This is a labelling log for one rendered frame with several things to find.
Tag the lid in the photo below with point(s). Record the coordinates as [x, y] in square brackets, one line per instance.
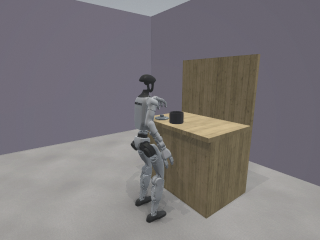
[161, 118]

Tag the left robot hand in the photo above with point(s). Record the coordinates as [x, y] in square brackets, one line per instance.
[160, 102]

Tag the pot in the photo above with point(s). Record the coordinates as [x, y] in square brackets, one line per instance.
[176, 117]

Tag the left robot thigh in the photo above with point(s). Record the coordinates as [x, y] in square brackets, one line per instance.
[147, 168]

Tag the robot left forearm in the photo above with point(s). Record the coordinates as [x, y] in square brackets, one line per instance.
[156, 98]

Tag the table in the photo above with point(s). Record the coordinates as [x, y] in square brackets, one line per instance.
[211, 148]

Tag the right robot hand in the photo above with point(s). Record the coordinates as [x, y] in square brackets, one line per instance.
[165, 154]

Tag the robot head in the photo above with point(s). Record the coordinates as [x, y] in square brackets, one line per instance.
[147, 79]

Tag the robot right forearm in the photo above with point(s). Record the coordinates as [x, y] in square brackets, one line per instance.
[156, 136]

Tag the right robot upper arm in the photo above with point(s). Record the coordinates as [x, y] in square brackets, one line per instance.
[152, 105]

